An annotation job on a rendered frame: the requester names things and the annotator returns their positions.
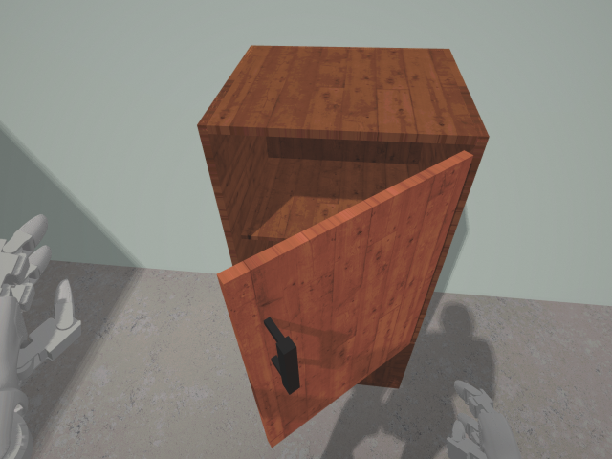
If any right robot hand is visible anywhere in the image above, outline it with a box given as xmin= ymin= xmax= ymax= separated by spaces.
xmin=447 ymin=380 xmax=522 ymax=459

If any left robot forearm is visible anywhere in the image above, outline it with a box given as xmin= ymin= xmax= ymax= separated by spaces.
xmin=0 ymin=388 xmax=33 ymax=459

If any left robot hand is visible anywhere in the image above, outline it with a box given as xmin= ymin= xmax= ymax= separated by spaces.
xmin=0 ymin=214 xmax=81 ymax=390

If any handle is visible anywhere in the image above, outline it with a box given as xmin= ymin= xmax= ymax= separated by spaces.
xmin=264 ymin=317 xmax=300 ymax=395

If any cupboard door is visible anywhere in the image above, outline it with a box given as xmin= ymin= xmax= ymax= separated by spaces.
xmin=217 ymin=150 xmax=473 ymax=448

